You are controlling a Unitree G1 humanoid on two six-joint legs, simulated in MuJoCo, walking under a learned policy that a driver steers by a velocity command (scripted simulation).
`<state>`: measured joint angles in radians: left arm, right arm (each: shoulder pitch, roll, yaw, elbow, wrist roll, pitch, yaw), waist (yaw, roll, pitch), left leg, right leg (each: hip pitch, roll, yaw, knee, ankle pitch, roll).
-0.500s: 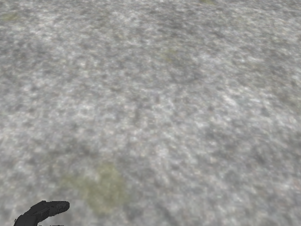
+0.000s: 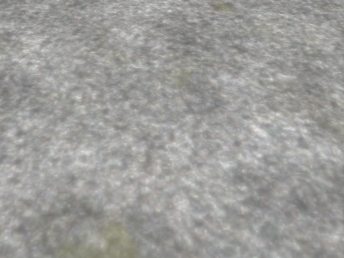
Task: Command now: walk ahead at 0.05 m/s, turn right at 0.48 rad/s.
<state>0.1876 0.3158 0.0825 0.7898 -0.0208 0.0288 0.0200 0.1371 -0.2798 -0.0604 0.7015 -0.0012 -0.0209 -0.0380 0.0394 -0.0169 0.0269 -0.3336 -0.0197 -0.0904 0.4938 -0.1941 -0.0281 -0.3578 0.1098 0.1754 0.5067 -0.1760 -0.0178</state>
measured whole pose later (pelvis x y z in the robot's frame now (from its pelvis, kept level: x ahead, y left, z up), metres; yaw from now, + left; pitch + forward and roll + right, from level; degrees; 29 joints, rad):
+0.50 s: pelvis +0.01 -0.03 +0.00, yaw -18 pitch +2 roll +1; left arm 0.17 0.30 0.07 0.65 0.00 0.03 -0.01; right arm 0.15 -0.33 -0.09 0.72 -0.01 0.01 -0.03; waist -0.01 0.04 0.05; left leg -0.47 0.05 0.00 1.05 -0.53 -0.07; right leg -0.32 0.03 0.02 0.55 -0.27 -0.05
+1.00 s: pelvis +0.03 -0.01 +0.01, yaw -36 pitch +1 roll +0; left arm 0.18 0.36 0.10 0.64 -0.02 0.06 0.02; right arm 0.15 -0.27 -0.07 0.68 -0.02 -0.01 -0.02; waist 0.01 -0.05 0.04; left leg -0.26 -0.01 0.00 0.47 -0.24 0.01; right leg -0.50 0.09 0.13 1.09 -0.47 0.06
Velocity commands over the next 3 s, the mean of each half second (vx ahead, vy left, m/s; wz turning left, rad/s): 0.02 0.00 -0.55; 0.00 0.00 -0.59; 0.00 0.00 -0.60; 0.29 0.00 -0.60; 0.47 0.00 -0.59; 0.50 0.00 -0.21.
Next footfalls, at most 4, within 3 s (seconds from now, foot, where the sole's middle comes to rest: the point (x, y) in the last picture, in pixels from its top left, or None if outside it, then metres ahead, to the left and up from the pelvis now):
0.40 right None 0.03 -0.14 -0.77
0.86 left None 0.14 0.06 -0.77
1.28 right None -0.05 -0.14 -0.77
1.76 left None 0.16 -0.06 -0.77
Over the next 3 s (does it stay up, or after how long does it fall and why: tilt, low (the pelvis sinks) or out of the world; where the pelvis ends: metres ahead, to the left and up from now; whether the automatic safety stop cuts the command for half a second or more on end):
stays up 0.14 -0.71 0.01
